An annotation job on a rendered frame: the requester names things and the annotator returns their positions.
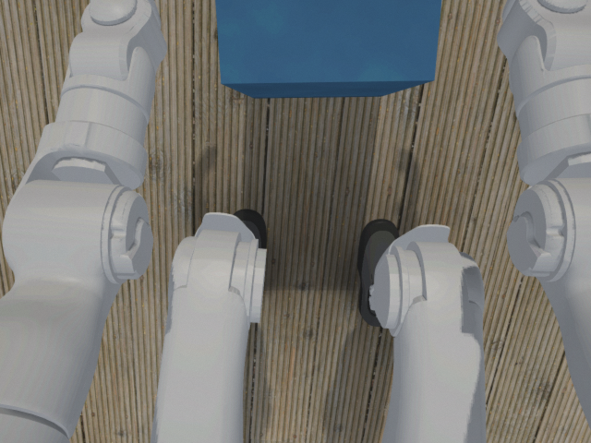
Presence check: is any right robot upper arm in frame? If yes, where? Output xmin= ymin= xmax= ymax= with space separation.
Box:
xmin=507 ymin=177 xmax=591 ymax=430

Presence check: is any left robot shin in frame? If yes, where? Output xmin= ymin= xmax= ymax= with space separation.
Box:
xmin=168 ymin=212 xmax=256 ymax=305

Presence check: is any carton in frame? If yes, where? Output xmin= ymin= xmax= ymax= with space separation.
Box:
xmin=215 ymin=0 xmax=441 ymax=99

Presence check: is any right robot forearm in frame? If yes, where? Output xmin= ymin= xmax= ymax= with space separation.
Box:
xmin=497 ymin=0 xmax=591 ymax=186

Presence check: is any right robot thigh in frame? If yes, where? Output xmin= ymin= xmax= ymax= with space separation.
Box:
xmin=378 ymin=241 xmax=487 ymax=443

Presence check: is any left robot upper arm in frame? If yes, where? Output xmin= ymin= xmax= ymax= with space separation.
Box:
xmin=0 ymin=180 xmax=153 ymax=443

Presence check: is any left robot forearm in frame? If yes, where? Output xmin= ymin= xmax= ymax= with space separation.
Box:
xmin=2 ymin=0 xmax=167 ymax=268

